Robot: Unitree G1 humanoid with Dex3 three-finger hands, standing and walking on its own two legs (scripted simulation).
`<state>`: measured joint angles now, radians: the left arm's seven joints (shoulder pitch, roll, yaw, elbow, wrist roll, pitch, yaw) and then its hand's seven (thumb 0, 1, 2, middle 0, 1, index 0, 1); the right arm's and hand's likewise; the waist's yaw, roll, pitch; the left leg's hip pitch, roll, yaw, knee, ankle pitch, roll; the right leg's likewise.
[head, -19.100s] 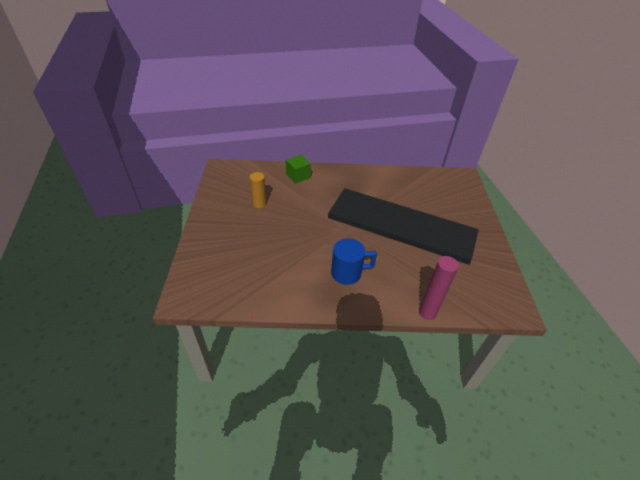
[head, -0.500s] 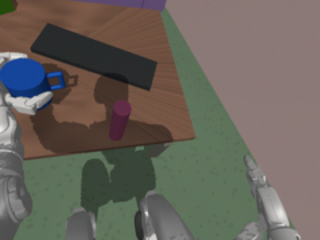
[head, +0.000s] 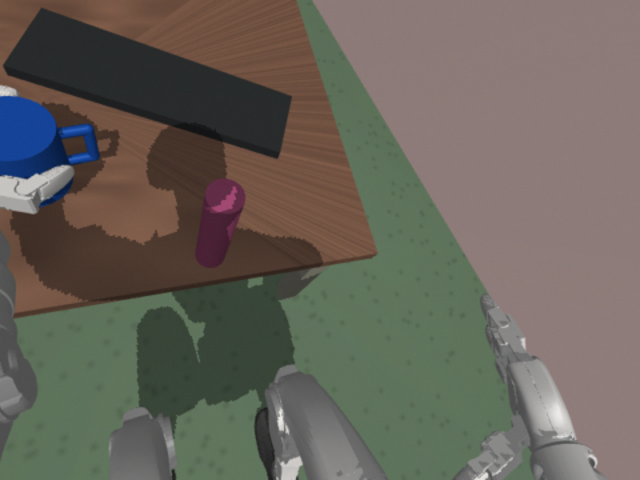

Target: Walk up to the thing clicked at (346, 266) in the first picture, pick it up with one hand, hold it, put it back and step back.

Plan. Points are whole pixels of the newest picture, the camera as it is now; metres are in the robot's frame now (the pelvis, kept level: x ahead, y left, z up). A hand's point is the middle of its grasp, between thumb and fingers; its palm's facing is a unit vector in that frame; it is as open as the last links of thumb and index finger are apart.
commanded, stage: lower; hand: left
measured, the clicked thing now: (40, 151) +0.55 +0.18 -0.05
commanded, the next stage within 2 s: loosen in 0.88 s
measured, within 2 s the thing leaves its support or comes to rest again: rests again in 0.86 s
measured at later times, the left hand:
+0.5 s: hand (34, 174) +0.55 +0.19 -0.09, palm faces +0.19 -0.98 -0.05, open 11.1 cm
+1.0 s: hand (47, 186) +0.55 +0.19 -0.12, palm faces +0.18 -0.98 -0.06, open 11.1 cm
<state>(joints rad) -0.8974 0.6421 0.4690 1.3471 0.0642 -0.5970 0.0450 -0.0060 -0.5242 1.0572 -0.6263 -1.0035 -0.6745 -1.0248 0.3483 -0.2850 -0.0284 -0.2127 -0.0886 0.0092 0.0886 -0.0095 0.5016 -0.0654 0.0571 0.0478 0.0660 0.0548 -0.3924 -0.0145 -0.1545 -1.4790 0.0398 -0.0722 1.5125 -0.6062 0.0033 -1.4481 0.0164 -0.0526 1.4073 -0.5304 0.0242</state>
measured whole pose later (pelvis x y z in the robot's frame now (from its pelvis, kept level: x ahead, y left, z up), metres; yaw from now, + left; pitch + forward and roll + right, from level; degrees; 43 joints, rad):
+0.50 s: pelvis -0.01 +0.00 -0.04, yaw -1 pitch +35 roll -7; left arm -0.90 0.70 0.47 1.33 0.08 -0.59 0.05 -0.01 -0.54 1.08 -0.62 -1.02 -0.67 -1.04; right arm 0.34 -0.31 -0.04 -0.30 -0.08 0.00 0.10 -0.01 0.50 -0.07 0.06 0.05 0.07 0.05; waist -0.45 -0.02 -0.17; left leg -1.63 0.04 -0.09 1.65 -0.63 0.00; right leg -1.60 0.02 -0.06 1.54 -0.55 0.03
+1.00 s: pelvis -0.02 +0.00 -0.06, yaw -2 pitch +36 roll -7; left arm -0.91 0.73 0.47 1.31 0.10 -0.58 0.07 -0.01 -0.55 1.08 -0.63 -1.01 -0.68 -1.03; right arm 0.35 -0.33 -0.05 -0.36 -0.08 0.00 0.11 -0.01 0.50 -0.07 0.06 0.05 0.07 0.06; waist -0.48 -0.04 -0.17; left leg -1.72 0.03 -0.09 1.72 -0.64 0.01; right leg -1.68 0.02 -0.06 1.60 -0.56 0.03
